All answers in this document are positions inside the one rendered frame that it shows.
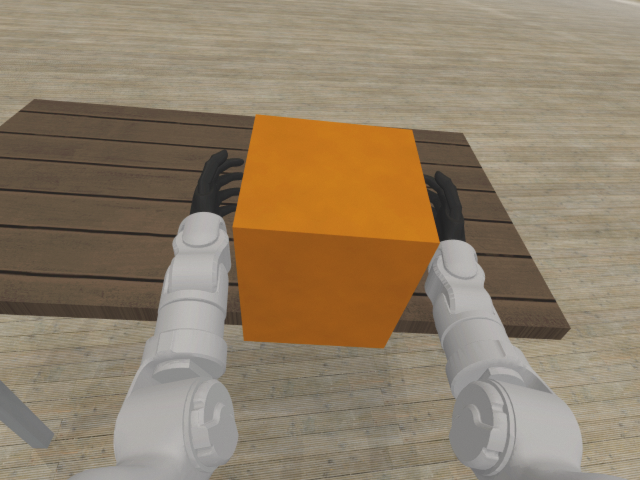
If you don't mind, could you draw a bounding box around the carton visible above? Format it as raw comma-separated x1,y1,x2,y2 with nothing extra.
232,114,440,348

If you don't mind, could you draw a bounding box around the robot left forearm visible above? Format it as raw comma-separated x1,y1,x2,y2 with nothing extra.
113,212,231,458

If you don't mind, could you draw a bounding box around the right robot upper arm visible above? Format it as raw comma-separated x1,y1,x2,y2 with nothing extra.
449,378,628,480

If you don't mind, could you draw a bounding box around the robot left hand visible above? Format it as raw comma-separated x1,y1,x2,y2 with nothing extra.
190,150,244,218

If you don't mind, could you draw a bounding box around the robot right hand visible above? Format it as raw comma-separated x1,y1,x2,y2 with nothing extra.
423,171,466,242

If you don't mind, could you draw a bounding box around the robot right forearm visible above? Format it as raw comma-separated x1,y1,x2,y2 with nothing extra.
425,240,583,460

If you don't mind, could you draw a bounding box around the table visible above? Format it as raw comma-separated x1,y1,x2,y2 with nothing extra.
0,99,571,449

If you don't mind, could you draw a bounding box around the left robot upper arm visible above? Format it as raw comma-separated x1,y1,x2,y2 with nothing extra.
67,376,238,480

